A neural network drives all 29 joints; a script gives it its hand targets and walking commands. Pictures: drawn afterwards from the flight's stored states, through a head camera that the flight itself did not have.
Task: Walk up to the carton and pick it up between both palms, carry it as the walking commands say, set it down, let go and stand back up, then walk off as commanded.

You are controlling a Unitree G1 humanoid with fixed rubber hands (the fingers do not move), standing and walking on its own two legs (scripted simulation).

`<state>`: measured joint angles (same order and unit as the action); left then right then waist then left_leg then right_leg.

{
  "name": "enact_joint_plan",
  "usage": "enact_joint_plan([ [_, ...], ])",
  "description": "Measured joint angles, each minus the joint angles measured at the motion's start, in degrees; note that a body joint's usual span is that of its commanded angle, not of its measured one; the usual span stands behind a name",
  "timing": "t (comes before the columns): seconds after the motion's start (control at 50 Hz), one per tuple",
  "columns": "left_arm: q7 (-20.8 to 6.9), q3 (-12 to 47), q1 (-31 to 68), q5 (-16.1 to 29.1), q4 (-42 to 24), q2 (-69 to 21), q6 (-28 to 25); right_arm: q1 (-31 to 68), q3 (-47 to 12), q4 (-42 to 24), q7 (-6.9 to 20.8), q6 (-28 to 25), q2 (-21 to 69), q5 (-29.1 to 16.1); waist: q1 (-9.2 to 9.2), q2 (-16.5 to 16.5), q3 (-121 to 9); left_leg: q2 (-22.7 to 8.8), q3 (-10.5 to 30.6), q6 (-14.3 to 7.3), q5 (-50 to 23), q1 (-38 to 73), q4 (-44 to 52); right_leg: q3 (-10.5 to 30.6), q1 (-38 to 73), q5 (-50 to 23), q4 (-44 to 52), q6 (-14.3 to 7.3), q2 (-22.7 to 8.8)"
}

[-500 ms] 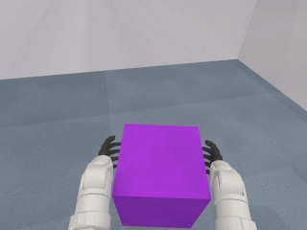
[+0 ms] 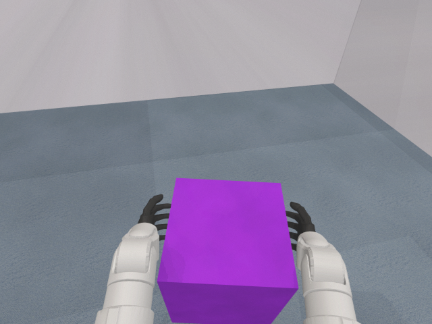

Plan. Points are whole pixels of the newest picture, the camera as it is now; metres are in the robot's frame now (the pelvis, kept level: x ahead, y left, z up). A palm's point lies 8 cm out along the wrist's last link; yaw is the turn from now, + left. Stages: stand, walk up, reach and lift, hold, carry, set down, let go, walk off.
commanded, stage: reach and lift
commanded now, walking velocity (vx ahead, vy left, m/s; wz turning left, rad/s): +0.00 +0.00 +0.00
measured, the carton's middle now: (224, 255) +0.29 +0.00 -0.03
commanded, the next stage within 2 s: hold in 0.34 s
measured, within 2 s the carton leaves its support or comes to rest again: neither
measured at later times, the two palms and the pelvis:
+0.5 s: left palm (145, 238) +0.27 +0.15 +0.05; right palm (306, 244) +0.27 -0.15 +0.05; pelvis -0.01 +0.00 +0.00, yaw +0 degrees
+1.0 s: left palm (144, 237) +0.27 +0.15 +0.05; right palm (305, 246) +0.27 -0.15 +0.04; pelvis -0.01 +0.00 +0.00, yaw +0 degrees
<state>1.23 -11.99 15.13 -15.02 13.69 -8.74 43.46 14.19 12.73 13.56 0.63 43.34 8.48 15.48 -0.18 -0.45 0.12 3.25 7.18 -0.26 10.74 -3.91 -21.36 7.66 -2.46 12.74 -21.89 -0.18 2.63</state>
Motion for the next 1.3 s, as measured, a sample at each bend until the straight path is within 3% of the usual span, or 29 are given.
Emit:
enact_joint_plan([
  [1.3, -0.3, 1.9, -2.7, 0.3, -3.0, 0.6, 0.9, -2.5, -2.6, -3.0, -0.8, 1.3, -0.5, -1.1, 0.12, -0.1, 0.5, -0.1, -0.7, -0.2, 0.0, -0.1, -0.6, -0.1, -0.3, -0.2, -0.6, 0.1, 0.0],
])
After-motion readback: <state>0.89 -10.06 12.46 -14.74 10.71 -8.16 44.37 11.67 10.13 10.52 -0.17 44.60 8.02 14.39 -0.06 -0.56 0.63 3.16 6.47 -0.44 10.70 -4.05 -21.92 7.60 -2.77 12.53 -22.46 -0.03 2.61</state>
